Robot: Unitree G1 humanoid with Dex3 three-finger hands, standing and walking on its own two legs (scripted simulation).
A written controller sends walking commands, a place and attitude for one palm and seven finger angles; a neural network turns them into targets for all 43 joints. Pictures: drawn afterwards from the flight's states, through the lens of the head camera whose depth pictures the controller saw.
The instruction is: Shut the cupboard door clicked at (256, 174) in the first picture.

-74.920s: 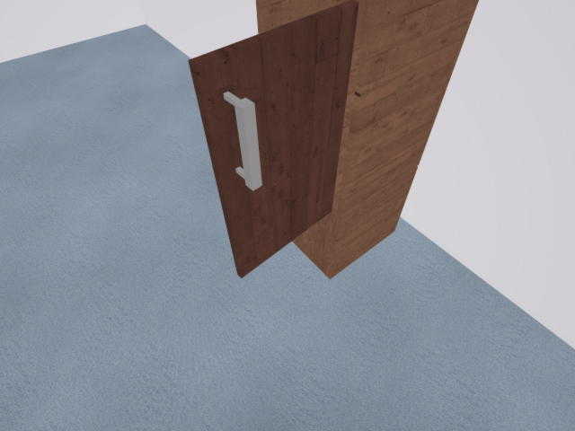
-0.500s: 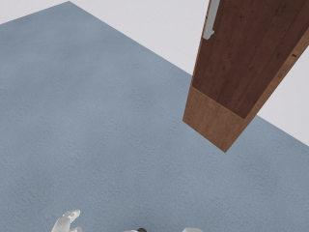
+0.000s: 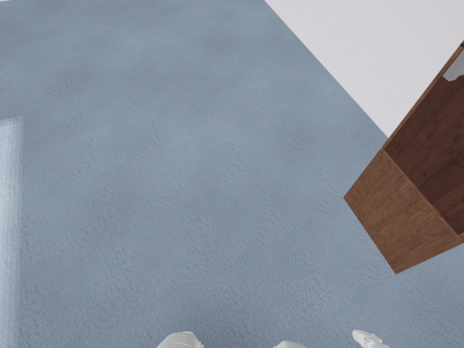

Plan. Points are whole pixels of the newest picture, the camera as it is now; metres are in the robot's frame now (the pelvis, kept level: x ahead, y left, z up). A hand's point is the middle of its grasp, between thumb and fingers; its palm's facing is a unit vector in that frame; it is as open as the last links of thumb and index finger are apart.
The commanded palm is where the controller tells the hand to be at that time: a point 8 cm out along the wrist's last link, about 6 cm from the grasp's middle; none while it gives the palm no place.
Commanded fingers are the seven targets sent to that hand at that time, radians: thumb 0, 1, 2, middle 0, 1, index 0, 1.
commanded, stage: walk to a spot facing it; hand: left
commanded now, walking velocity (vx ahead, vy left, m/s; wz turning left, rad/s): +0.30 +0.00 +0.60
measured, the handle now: out of the picture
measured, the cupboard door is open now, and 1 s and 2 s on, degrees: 0 0 0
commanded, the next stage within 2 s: turn to face it in 0.76 s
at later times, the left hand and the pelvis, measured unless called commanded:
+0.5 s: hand out of the picture +0.08 +0.17 -0.13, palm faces +0.34 -0.91 -0.23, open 7.4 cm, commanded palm none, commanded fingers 0.00 0.90 0.90 -0.20 -0.30 -0.20 -0.30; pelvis +0.09 -0.02 +0.03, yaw +20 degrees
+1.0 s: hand (74, 309) +0.18 +0.32 -0.14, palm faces +0.55 -0.80 -0.23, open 7.4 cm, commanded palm none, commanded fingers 0.00 0.90 0.90 -0.20 -0.30 -0.20 -0.30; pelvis +0.22 +0.10 +0.02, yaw +32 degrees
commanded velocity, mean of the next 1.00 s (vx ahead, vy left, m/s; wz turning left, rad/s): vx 0.23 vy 0.00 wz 0.36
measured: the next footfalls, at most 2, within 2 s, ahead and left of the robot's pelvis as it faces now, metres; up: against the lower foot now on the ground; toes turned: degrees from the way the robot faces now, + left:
right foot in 0.28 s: +0.13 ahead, -0.13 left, +0.00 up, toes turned +7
left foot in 0.72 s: +0.23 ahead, +0.19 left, +0.00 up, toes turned +35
